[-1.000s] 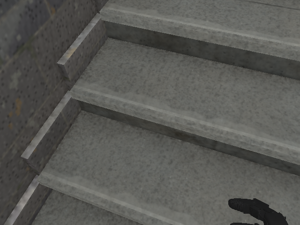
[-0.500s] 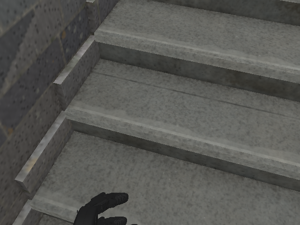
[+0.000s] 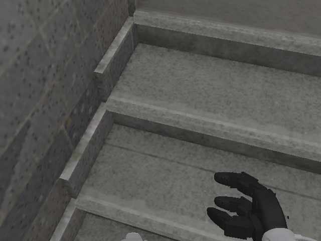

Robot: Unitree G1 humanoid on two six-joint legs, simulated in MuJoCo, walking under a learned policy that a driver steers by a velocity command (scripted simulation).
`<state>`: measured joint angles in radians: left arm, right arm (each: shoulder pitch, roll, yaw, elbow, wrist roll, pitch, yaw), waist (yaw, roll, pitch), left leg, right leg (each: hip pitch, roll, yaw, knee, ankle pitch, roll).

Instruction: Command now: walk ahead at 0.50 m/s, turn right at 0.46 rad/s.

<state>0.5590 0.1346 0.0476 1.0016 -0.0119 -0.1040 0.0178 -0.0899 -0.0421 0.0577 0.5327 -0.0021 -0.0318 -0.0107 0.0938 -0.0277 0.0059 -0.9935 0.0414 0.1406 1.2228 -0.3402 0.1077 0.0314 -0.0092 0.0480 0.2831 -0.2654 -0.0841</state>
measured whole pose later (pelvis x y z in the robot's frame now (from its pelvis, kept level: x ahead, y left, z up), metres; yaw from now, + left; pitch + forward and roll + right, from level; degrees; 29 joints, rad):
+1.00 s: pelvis +0.59 -0.17 +0.30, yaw -28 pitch +4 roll +3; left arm 0.46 0.18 0.04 0.93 0.02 -0.07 0.03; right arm -0.13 -0.01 0.09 0.46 -0.04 -0.03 -0.01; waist 0.08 -0.02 0.00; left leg -1.32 0.06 0.13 1.70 -0.35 0.12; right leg 0.00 0.06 0.13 0.22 -0.25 -0.10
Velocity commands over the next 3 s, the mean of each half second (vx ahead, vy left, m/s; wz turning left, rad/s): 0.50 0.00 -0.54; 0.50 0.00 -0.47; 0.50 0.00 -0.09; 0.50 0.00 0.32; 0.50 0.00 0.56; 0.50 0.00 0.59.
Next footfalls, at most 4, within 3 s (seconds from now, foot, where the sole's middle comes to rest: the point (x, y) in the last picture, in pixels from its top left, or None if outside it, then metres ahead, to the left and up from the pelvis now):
0.56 right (247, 205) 0.49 -0.20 -0.49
1.08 left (247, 94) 0.84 -0.19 -0.34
1.60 right None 1.05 -0.52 -0.19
2.14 left None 1.39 -0.46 -0.19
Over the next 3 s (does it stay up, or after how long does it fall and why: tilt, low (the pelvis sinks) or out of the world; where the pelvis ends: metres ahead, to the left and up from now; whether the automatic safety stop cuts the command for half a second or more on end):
stays up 1.71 -0.53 0.59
